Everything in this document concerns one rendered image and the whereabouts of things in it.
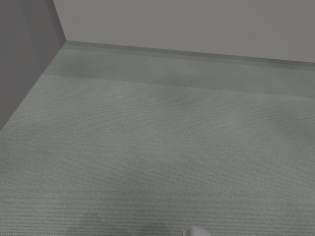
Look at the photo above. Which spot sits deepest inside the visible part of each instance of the robot right thigh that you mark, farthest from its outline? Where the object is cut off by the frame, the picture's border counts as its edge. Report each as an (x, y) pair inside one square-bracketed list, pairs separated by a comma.
[(195, 231)]

